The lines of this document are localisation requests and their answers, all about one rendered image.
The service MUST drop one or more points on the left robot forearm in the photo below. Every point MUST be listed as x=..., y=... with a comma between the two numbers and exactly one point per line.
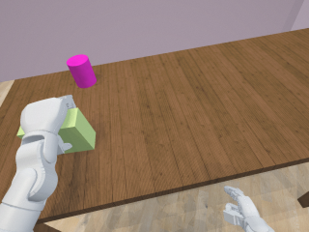
x=34, y=181

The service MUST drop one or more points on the sponge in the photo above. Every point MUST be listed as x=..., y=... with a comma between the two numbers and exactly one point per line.
x=76, y=131

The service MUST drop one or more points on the robot right hand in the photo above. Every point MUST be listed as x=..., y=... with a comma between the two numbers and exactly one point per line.
x=236, y=214

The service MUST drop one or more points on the table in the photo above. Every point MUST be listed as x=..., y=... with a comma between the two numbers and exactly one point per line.
x=171, y=122

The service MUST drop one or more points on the right robot forearm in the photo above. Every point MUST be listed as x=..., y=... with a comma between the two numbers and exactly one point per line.
x=256, y=224

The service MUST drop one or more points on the robot left hand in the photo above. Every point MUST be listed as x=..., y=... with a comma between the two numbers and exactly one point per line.
x=48, y=115

